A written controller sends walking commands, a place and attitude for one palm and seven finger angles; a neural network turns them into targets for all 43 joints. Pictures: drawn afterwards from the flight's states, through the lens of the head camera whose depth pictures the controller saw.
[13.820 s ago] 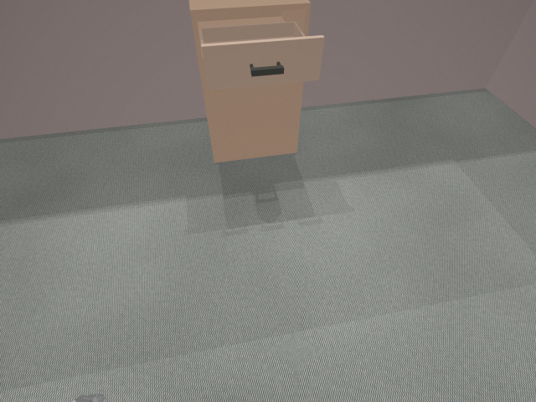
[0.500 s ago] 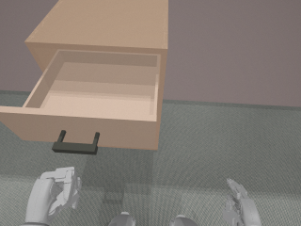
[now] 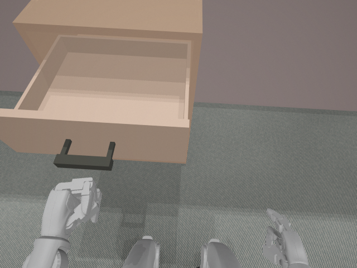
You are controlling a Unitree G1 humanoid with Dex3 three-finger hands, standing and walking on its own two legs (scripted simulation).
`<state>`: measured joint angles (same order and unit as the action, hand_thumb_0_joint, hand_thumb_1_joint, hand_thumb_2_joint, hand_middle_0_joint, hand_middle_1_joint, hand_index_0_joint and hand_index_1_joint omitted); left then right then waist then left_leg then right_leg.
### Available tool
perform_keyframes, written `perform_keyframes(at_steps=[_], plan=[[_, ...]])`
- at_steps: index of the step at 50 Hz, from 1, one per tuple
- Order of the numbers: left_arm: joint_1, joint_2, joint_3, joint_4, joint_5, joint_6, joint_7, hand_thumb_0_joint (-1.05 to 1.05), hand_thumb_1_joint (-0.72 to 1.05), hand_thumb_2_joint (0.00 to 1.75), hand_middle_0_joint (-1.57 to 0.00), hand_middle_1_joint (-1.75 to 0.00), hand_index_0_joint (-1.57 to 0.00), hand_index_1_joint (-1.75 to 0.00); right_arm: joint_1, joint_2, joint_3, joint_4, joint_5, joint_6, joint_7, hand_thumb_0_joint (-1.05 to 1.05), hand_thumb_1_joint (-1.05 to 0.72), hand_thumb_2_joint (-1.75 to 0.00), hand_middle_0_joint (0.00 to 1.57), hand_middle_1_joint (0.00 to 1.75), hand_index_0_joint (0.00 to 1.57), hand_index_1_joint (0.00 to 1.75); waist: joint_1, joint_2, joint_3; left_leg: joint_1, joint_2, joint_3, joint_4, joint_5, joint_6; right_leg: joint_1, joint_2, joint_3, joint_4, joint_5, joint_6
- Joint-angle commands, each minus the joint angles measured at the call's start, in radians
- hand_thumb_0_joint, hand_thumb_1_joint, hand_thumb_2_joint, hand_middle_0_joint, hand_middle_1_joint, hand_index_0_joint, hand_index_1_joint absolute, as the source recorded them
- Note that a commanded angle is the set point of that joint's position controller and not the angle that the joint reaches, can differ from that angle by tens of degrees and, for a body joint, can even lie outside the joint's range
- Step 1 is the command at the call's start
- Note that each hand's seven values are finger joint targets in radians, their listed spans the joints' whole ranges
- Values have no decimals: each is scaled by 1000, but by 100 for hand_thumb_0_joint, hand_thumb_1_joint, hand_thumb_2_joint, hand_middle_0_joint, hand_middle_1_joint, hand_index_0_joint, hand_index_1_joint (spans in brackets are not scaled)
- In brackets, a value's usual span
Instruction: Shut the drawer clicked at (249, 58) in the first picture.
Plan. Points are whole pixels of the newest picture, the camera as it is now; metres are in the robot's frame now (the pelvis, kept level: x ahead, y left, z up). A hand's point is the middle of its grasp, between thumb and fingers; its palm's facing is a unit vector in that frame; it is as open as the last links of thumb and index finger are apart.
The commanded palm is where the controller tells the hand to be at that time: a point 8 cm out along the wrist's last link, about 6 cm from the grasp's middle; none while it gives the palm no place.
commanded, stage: bring the fist close to the handle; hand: left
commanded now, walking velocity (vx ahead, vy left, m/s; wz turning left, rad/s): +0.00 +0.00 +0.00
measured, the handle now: (87, 153) +0.35 +0.22 +0.03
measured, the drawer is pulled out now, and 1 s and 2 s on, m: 0.28 0.26 0.13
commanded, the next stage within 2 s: push the drawer shut in 0.42 s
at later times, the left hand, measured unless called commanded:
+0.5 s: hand (94, 202) +0.25 +0.18 +0.03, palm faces -0.01 -1.00 -0.04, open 3.3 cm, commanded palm +0.22 +0.23 +0.03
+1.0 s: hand (98, 184) +0.28 +0.18 +0.02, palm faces -0.01 -1.00 -0.05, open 3.0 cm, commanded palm +0.29 +0.23 +0.03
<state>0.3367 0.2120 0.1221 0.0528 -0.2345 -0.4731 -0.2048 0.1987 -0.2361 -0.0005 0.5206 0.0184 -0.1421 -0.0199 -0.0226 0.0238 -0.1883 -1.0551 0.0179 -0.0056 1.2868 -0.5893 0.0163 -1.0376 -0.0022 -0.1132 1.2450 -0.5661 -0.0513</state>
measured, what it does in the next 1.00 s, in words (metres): stands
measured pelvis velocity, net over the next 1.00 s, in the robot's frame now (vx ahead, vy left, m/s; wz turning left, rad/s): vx -0.01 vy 0.02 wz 0.00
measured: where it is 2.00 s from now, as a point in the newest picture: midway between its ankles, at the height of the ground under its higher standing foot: outside the picture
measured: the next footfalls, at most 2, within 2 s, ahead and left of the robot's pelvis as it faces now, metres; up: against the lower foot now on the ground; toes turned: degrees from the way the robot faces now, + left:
none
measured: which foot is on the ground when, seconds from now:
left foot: down 0.00-1.00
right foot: down 0.00-1.00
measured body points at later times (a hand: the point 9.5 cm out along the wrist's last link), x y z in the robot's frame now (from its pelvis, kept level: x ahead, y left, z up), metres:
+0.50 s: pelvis +0.00 +0.02 -0.01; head +0.09 +0.03 +0.43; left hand +0.24 +0.23 +0.03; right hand +0.18 -0.22 -0.09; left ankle +0.01 +0.11 -0.62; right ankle +0.02 -0.09 -0.62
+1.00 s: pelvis -0.01 +0.02 +0.00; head +0.10 +0.03 +0.43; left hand +0.28 +0.24 +0.03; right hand +0.17 -0.22 -0.10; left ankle +0.01 +0.11 -0.62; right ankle +0.02 -0.09 -0.62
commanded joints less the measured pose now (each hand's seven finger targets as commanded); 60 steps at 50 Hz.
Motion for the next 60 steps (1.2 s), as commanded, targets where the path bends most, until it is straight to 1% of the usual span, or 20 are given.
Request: perform_keyframes(at_steps=[1, 4, 5, 9, 13, 17, 19, 22, 24, 26, 29, 30, 32, 40, 43, 46, 48, 55, 59, 60], plan=[[-109, 117, 70, -136, -2, -75, 11, 0, 90, 90, -140, -160, -140, -160, -28, -141, -56, -140, -4, -32, -6, 0, -90, -90, 20, 30, 20, 30, -16, -25, -226, 78, -20, -32, -137, 247, 15, 179, 7, 98, -165, 200, 27], [-76, 157, 107, -215, -13, -81, 14, 0, 90, 90, -140, -160, -140, -160, -29, -139, -57, -159, -2, -27, -3, 0, -90, -90, 20, 30, 20, 30, 20, 41, -307, 122, -20, -31, -157, 285, 15, 225, 8, 98, -158, 226, 18], [-54, 139, 91, -236, -13, -80, 14, 0, 90, 90, -140, -160, -140, -160, -28, -136, -56, -163, 0, -25, -2, 0, -90, -90, 20, 30, 20, 30, 20, 48, -335, 153, -19, -32, -163, 312, 15, 229, 8, 90, -153, 256, 18], [-61, 107, 43, -220, -8, -48, 20, 0, 90, 90, -140, -160, -140, -160, -22, -141, -52, -161, 1, -13, -4, 0, -90, -90, 20, 30, 20, 30, -9, 19, -280, 147, -15, -48, -171, 305, 15, 186, 14, 68, -154, 242, 21], [-96, 83, 9, -217, 0, -37, 27, 0, 90, 90, -140, -160, -140, -160, -23, -149, -51, -165, 0, -11, -5, 0, -90, -90, 20, 30, 20, 30, -21, 18, -251, 144, -15, -57, -172, 247, 12, 134, 12, 59, -156, 180, 23], [-99, 92, 9, -237, 11, -38, 45, 0, 90, 90, -140, -160, -140, -160, -17, -149, -50, -174, -3, -9, -5, 0, -90, -90, 20, 30, 20, 30, -10, 20, -274, 161, -15, -63, -178, 273, 8, 138, 11, 52, -143, 196, 19], [-60, 125, 47, -239, 15, -40, 60, 0, 90, 90, -140, -160, -140, -160, -14, -148, -51, -177, -6, -4, -5, 0, -90, -90, 20, 30, 20, 30, 5, 16, -291, 157, -16, -63, -180, 289, 7, 157, 14, 53, -138, 205, 16], [-73, 84, 7, -243, 20, -41, 65, 0, 90, 90, -140, -160, -140, -160, -15, -141, -48, -182, -5, 3, 0, 0, -90, -90, 20, 30, 20, 30, -4, 23, -277, 167, -16, -59, -181, 289, 5, 149, 13, 52, -143, 211, 18], [-41, 113, 37, -242, 22, -40, 69, 0, 90, 90, -140, -160, -140, -160, -13, -142, -51, -180, -5, 7, -1, 0, -90, -90, 20, 30, 20, 30, 3, 16, -282, 167, -15, -62, -183, 309, 4, 160, 16, 49, -140, 225, 14], [-32, 89, 10, -257, 22, -39, 64, 0, 90, 90, -140, -160, -140, -160, -18, -140, -49, -187, -3, 10, 3, 0, -90, -90, 20, 30, 20, 30, 1, 43, -273, 179, -14, -61, -187, 308, 0, 147, 14, 47, -140, 220, 15], [-136, 90, -9, -254, 31, -44, 69, 0, 90, 90, -140, -160, -140, -160, -16, -147, -46, -173, -8, 8, -3, 0, -90, -90, 20, 30, 20, 30, -30, 29, -251, 164, -12, -71, -172, 277, 4, 106, 16, 47, -136, 196, 17], [-123, 94, 7, -226, 31, -43, 70, 0, 90, 90, -140, -160, -140, -160, -11, -147, -48, -170, -8, 10, -3, 0, -90, -90, 20, 30, 20, 30, -20, 31, -248, 163, -13, -69, -174, 274, 2, 107, 16, 47, -138, 192, 16], [-177, 76, -18, -232, 32, -46, 66, 0, 90, 90, -140, -160, -140, -160, -13, -148, -47, -168, -9, 7, -3, 0, -90, -90, 20, 30, 20, 30, -27, 42, -271, 178, -14, -74, -171, 279, 1, 99, 13, 46, -132, 194, 17], [-224, 118, 37, -164, 31, -5, 69, 0, 90, 90, -140, -160, -140, -160, -2, -151, -45, -159, -5, 28, -2, 0, -90, -90, 20, 30, 20, 30, -7, 28, -320, 195, -15, -62, -182, 349, 1, 171, 14, 53, -141, 268, 15], [-336, 104, 12, -145, 35, -4, 75, 0, 90, 90, -140, -160, -140, -160, -3, -153, -43, -143, -5, 33, -3, 0, -90, -90, 20, 30, 20, 30, -33, 42, -290, 195, -11, -66, -179, 318, 1, 130, 12, 52, -149, 239, 19], [-431, 104, 13, -103, 39, -18, 82, 0, 90, 90, -140, -160, -140, -160, 2, -156, -42, -121, -9, 31, -7, 0, -90, -90, 20, 30, 20, 30, -48, 17, -286, 179, -13, -66, -171, 285, 5, 122, 11, 56, -153, 218, 21], [-464, 114, 19, -91, 40, -28, 79, 0, 90, 90, -140, -160, -140, -160, -2, -157, -42, -114, -8, 28, -7, 0, -90, -90, 20, 30, 20, 30, -41, 48, -301, 189, -14, -67, -175, 274, 2, 116, 9, 59, -153, 203, 18], [-576, 146, 50, 21, 36, -20, 67, 0, 90, 90, -140, -160, -140, -160, 4, -164, -39, -89, -4, 36, -14, 0, -90, -90, 20, 30, 20, 30, -46, 15, -317, 161, -18, -55, -179, 234, 11, 151, 10, 77, -178, 179, 22], [-643, 182, 83, 59, 32, -17, 68, 0, 90, 90, -140, -160, -140, -160, 12, -169, -39, -78, -1, 39, -17, 0, -90, -90, 20, 30, 20, 30, -41, 46, -330, 185, -16, -57, -190, 255, 8, 152, 11, 76, -180, 193, 18], [-660, 158, 64, 69, 31, -17, 65, 0, 90, 90, -140, -160, -140, -160, 13, -166, -38, -77, -3, 40, -16, 0, -90, -90, 20, 30, 20, 30, -46, 45, -342, 195, -16, -54, -188, 264, 8, 154, 8, 76, -181, 205, 22]])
